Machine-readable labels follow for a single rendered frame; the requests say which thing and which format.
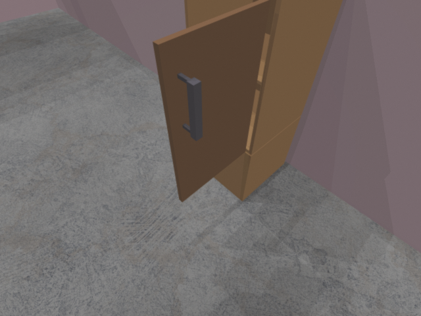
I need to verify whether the cupboard door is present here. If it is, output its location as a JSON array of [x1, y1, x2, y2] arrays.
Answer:
[[153, 0, 270, 202]]

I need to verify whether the handle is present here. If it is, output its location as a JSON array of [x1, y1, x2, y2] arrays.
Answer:
[[177, 73, 203, 141]]

